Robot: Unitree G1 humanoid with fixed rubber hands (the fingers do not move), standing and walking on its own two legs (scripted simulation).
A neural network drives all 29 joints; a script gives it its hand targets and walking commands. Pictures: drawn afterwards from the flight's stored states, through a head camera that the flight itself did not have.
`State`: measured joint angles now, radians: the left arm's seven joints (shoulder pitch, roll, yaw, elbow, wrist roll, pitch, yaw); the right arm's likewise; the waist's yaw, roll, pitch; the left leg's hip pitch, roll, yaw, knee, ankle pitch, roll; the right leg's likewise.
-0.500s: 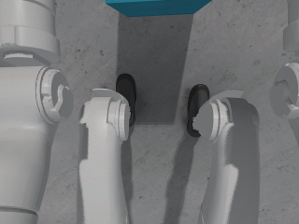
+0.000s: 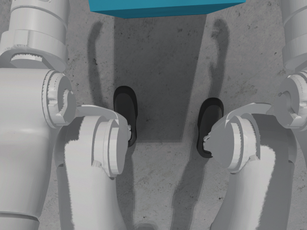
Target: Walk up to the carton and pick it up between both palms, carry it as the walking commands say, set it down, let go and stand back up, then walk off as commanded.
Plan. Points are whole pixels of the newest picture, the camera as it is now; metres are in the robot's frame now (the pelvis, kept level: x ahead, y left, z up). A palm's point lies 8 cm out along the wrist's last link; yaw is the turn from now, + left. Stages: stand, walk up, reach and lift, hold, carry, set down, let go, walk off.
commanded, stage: reach and lift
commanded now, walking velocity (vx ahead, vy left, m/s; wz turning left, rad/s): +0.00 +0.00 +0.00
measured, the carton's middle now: out of the picture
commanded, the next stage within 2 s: none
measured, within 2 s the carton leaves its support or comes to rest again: leaves its support in 1.62 s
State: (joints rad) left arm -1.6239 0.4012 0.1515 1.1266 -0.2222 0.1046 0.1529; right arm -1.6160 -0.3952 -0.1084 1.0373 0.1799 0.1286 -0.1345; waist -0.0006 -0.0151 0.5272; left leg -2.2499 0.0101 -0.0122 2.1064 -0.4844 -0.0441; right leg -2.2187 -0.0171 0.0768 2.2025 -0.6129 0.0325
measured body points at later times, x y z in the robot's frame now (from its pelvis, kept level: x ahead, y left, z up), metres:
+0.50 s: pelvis +0.00 +0.00 -0.01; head +0.40 -0.02 +0.19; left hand +0.59 +0.18 -0.20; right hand +0.59 -0.18 -0.20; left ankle +0.14 +0.13 -0.34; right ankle +0.10 -0.13 -0.34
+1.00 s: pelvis +0.00 +0.00 -0.01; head +0.40 -0.02 +0.19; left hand +0.59 +0.16 -0.20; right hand +0.59 -0.15 -0.21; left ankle +0.14 +0.13 -0.34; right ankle +0.10 -0.13 -0.34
